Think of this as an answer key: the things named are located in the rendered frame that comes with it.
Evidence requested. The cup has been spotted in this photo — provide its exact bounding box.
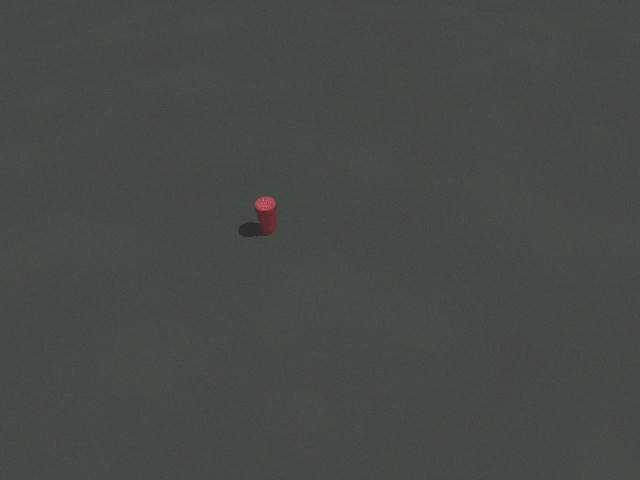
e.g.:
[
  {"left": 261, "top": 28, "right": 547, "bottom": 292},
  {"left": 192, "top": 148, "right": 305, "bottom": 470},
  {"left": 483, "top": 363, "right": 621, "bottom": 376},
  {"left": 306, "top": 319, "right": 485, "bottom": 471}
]
[{"left": 255, "top": 196, "right": 277, "bottom": 235}]

